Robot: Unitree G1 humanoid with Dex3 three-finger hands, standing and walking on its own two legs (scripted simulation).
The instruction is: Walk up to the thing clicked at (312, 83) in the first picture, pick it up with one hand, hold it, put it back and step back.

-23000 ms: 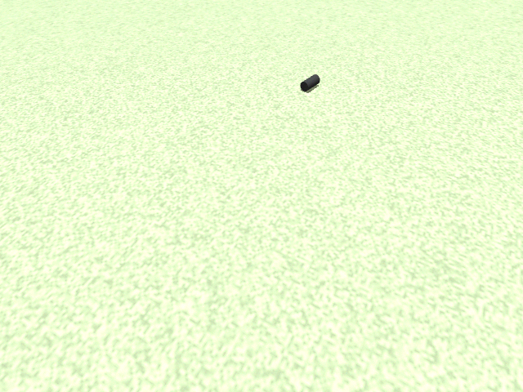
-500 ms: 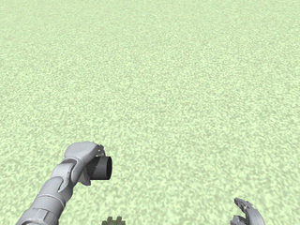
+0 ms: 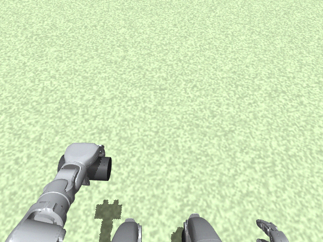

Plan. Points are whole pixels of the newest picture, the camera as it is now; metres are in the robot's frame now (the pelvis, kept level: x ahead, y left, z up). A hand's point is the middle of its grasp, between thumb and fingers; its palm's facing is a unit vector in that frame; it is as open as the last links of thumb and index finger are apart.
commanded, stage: crouch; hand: left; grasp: from above
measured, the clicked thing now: (86, 167) +0.34 +0.23 -0.13
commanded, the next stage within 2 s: lower in 1.56 s
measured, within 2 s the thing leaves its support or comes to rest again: neither
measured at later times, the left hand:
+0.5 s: hand (104, 170) +0.40 +0.23 -0.35, palm faces -0.47 +0.02 -0.88, open 9.8 cm
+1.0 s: hand (109, 172) +0.43 +0.24 -0.48, palm faces -0.47 +0.00 -0.88, open 9.9 cm
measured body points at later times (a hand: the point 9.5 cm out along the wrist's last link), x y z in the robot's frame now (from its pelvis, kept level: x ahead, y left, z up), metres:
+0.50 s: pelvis -0.03 +0.01 -0.20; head +0.17 +0.03 +0.20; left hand +0.42 +0.23 -0.30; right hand +0.00 -0.26 -0.32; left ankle +0.03 +0.13 -0.68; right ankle +0.05 -0.14 -0.68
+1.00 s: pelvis -0.04 +0.01 -0.30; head +0.21 +0.05 +0.07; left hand +0.45 +0.24 -0.43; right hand +0.00 -0.28 -0.41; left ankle +0.03 +0.13 -0.68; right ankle +0.05 -0.14 -0.68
